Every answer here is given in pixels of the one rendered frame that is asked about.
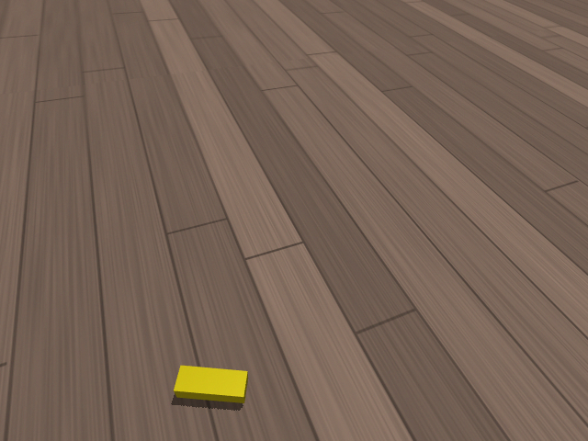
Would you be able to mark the carton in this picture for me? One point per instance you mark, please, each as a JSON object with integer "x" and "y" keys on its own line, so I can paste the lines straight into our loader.
{"x": 212, "y": 384}

